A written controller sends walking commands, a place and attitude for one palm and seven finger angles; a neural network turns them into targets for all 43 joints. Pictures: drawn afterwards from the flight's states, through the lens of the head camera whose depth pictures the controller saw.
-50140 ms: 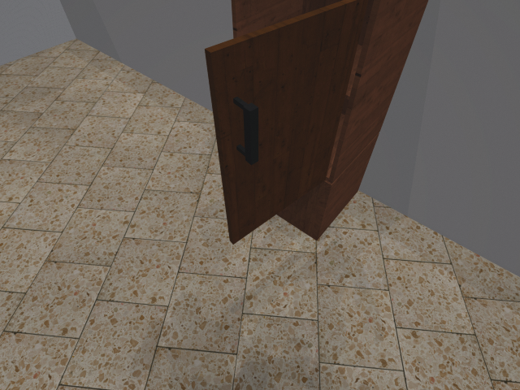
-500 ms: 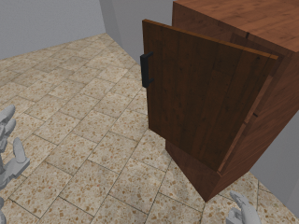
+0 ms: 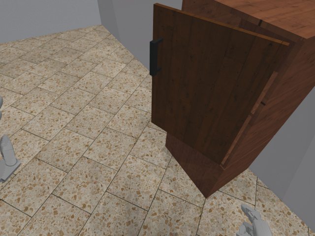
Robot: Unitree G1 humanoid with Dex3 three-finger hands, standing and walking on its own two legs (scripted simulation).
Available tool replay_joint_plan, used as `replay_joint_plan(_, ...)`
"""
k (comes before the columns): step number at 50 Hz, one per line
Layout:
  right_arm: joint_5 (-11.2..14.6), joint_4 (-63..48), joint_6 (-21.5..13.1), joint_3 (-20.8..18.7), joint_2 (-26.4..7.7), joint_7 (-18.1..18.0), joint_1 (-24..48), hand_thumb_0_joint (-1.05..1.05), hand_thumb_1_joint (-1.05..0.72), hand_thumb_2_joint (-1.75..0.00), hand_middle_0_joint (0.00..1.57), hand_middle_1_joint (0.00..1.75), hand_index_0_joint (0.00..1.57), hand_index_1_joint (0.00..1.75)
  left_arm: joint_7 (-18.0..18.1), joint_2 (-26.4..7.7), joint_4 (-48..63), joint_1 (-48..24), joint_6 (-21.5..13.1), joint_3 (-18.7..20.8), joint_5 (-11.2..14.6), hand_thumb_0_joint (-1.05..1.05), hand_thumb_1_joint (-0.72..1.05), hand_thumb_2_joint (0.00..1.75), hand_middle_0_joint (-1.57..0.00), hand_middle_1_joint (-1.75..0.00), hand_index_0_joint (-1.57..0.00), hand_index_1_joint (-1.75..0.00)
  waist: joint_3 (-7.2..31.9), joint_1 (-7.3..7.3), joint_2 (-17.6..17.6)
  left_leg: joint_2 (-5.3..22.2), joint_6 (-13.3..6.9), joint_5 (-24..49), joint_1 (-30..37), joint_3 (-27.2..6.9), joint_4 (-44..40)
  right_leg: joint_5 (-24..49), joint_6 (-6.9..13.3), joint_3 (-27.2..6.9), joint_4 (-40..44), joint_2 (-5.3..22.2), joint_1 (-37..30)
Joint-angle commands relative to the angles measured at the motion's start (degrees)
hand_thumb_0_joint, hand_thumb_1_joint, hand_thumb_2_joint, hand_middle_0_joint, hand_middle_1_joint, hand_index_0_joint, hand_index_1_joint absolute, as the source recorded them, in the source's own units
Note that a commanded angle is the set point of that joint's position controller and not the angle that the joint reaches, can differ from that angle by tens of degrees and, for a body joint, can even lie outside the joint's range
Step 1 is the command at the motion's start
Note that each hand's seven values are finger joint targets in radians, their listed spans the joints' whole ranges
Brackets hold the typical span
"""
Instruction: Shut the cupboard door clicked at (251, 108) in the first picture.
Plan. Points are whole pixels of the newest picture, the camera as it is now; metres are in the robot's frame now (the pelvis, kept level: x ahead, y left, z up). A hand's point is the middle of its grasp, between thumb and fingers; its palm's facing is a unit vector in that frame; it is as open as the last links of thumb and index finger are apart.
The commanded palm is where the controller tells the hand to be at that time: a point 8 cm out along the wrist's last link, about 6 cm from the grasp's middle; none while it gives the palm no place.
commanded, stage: step back with the hand held close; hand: left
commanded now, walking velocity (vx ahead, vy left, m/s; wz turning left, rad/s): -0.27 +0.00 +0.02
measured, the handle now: (156, 57) +0.70 +0.05 +0.10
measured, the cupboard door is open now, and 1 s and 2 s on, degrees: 19 19 19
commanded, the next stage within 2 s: stop stepping back and stand still in 0.86 s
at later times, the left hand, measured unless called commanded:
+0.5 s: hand out of the picture +0.17 +0.28 +0.18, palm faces +0.47 -0.76 -0.45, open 7.4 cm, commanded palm +0.10 +0.31 +0.20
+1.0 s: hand out of the picture +0.04 +0.20 +0.20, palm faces +0.28 -0.78 -0.56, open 7.4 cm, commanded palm +0.00 +0.24 +0.20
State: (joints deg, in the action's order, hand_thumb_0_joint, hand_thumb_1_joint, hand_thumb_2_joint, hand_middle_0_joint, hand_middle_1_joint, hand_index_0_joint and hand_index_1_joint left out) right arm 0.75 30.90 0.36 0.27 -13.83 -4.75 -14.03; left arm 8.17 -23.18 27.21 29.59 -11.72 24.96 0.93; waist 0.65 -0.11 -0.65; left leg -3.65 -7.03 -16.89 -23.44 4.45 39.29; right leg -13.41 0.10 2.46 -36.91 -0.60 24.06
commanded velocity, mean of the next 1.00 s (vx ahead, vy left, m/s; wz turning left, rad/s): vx -0.34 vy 0.01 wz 0.03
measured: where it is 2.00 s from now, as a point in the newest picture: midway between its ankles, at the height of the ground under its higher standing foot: outside the picture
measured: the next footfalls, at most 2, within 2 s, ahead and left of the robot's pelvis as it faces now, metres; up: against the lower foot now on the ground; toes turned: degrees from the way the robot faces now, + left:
right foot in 0.86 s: -0.21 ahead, -0.11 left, +0.00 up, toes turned +1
left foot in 1.22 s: -0.19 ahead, +0.11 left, +0.00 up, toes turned +7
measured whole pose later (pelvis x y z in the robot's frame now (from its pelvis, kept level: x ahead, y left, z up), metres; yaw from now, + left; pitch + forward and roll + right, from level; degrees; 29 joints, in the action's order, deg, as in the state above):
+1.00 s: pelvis -0.16 -0.04 +0.02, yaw -4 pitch +4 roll -1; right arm -0.1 35.0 -2.2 1.0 -10.8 -3.0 -8.8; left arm 5.4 -31.9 35.6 38.4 -13.5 28.6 4.9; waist 3.2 -2.0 3.5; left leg -0.2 0.6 -18.7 -36.5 1.3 45.5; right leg -21.4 2.7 2.3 -26.5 -2.5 8.8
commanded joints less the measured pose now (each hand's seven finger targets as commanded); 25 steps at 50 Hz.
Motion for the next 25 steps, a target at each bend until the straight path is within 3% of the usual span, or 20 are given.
replay_joint_plan(1, -0.4, -8.7, -4.2, -3.5, -8.3, -0.6, 6.0, 0.00, -0.90, -0.90, 0.20, 0.30, 0.20, 0.30, 1.6, -11.2, 12.8, -6.2, -4.7, 8.0, -0.3, 0.00, 0.90, 0.90, -0.20, -0.30, -0.20, -0.30, 2.2, 0.40, -5.7, 14.8, -0.4, -25.3, -23.8, -19.5, -22.8, -0.4, 0.4, -8.5, -4.9, 1.9, -21.8)
replay_joint_plan(2, -0.5, -8.6, -4.7, -3.5, -8.4, -0.6, 5.9, 0.00, -0.90, -0.90, 0.20, 0.30, 0.20, 0.30, 1.6, -11.2, 13.8, -7.0, -5.1, 8.1, -0.4, 0.00, 0.90, 0.90, -0.20, -0.30, -0.20, -0.30, 2.4, 0.29, -7.1, 15.6, -0.6, -25.3, -24.9, -20.1, -23.9, 1.3, 0.0, -7.4, -6.7, 1.1, -23.4)
replay_joint_plan(3, -0.8, -8.1, -5.2, -3.7, -8.4, -0.6, 5.9, 0.00, -0.90, -0.90, 0.20, 0.30, 0.20, 0.30, 1.6, -12.7, 13.2, -6.9, -5.2, 9.9, -0.5, 0.00, 0.90, 0.90, -0.20, -0.30, -0.20, -0.30, 3.1, -0.03, -6.3, 16.0, -0.5, -23.0, -24.5, -20.9, -24.3, 3.0, -0.2, -6.7, -7.2, 0.6, -24.6)
replay_joint_plan(6, -0.8, -7.6, -5.6, -3.8, -8.2, -0.2, 5.5, 0.00, -0.90, -0.90, 0.20, 0.30, 0.20, 0.30, 1.2, -10.9, 12.6, -5.1, -5.5, 8.5, 0.1, 0.00, 0.90, 0.90, -0.20, -0.30, -0.20, -0.30, 3.9, 0.23, -4.3, 15.4, -0.1, -15.7, -22.2, -18.9, -20.7, 6.9, 0.3, -8.4, -6.9, 1.1, -23.6)
replay_joint_plan(8, -1.0, -7.3, -5.5, -4.1, -8.4, 0.1, 5.5, 0.00, -0.90, -0.90, 0.20, 0.30, 0.20, 0.30, 1.0, -11.3, 11.5, -4.3, -5.6, 9.4, -0.2, 0.00, 0.90, 0.90, -0.20, -0.30, -0.20, -0.30, 3.9, 0.16, -3.4, 14.6, 0.0, -15.5, -23.6, -18.4, -19.0, 8.4, 1.0, -10.2, -6.0, 2.0, -24.2)
replay_joint_plan(9, -0.8, -7.3, -5.3, -3.9, -8.0, 0.3, 5.5, 0.00, -0.90, -0.90, 0.20, 0.30, 0.20, 0.30, 0.9, -10.1, 11.7, -4.5, -5.6, 8.0, 0.1, 0.00, 0.90, 0.90, -0.20, -0.30, -0.20, -0.30, 3.4, 0.43, -2.3, 14.1, 0.3, -16.8, -24.4, -17.6, -18.1, 7.6, 1.3, -11.4, -5.7, 2.9, -23.5)
replay_joint_plan(12, -0.5, -7.6, -4.8, -4.2, -8.2, 0.6, 5.7, 0.00, -0.90, -0.90, 0.20, 0.30, 0.20, 0.30, 1.0, -10.6, 11.6, -4.9, -5.8, 8.6, -0.3, 0.00, 0.90, 0.90, -0.20, -0.30, -0.20, -0.30, 2.8, 0.66, -1.3, 12.6, 0.2, -24.2, -27.1, -17.0, -15.8, 2.5, 2.2, -14.9, -3.9, 4.4, -21.9)
replay_joint_plan(15, -0.6, -7.6, -4.9, -4.1, -7.8, 0.7, 5.8, 0.00, -0.90, -0.90, 0.20, 0.30, 0.20, 0.30, 1.2, -11.9, 13.2, -4.4, -6.5, 9.7, -0.4, 0.00, 0.90, 0.90, -0.20, -0.30, -0.20, -0.30, 3.8, 0.68, -0.3, 12.1, 0.5, -22.8, -25.1, -16.9, -14.5, 1.1, 2.7, -16.0, -2.4, 5.3, -19.5)
replay_joint_plan(18, -0.8, -7.5, -5.3, -4.3, -8.1, 0.4, 6.2, 0.00, -0.90, -0.90, 0.20, 0.30, 0.20, 0.30, 1.5, -13.3, 14.4, -4.5, -7.0, 11.6, -0.6, 0.00, 0.90, 0.90, -0.20, -0.30, -0.20, -0.30, 4.3, 0.63, -3.3, 13.5, -0.1, -24.9, -26.8, -18.6, -17.3, 1.1, 2.2, -14.1, -5.1, 3.4, -20.9)
replay_joint_plan(19, -0.7, -7.5, -5.5, -4.0, -7.5, 0.3, 6.3, 0.00, -0.90, -0.90, 0.20, 0.30, 0.20, 0.30, 1.3, -11.9, 15.1, -4.5, -7.2, 10.4, -0.3, 0.00, 0.90, 0.90, -0.20, -0.30, -0.20, -0.30, 4.7, 0.73, -3.3, 14.3, -0.2, -24.2, -27.3, -19.1, -18.5, 2.6, 1.8, -12.6, -7.1, 2.5, -21.8)
replay_joint_plan(21, -1.0, -7.1, -6.0, -4.3, -8.1, 0.2, 6.2, 0.00, -0.90, -0.90, 0.20, 0.30, 0.20, 0.30, 1.1, -11.8, 15.8, -5.3, -7.6, 10.9, -0.3, 0.00, 0.90, 0.90, -0.20, -0.30, -0.20, -0.30, 5.3, 0.68, -6.7, 17.3, -1.0, -25.3, -28.9, -21.3, -22.6, 3.9, 0.6, -8.8, -12.2, -0.3, -24.3)
replay_joint_plan(23, -1.6, -6.4, -6.7, -4.6, -7.9, 0.1, 6.6, 0.00, -0.90, -0.90, 0.20, 0.30, 0.20, 0.30, 0.9, -12.6, 16.3, -6.8, -7.5, 11.5, -0.1, 0.00, 0.90, 0.90, -0.20, -0.30, -0.20, -0.30, 4.9, 0.42, -8.7, 20.7, -1.5, -20.0, -26.9, -23.9, -25.6, -0.3, -0.4, -6.4, -15.4, -2.3, -23.7)
replay_joint_plan(25, -1.9, -5.5, -7.5, -4.6, -7.2, 0.2, 6.0, 0.00, -0.90, -0.90, 0.20, 0.30, 0.20, 0.30, 0.5, -10.9, 15.5, -6.3, -7.7, 9.7, 0.6, 0.00, 0.90, 0.90, -0.20, -0.30, -0.20, -0.30, 4.1, 0.43, -7.0, 21.8, -1.3, -10.5, -19.2, -24.0, -25.2, -6.4, -0.5, -5.8, -13.8, -2.9, -18.6)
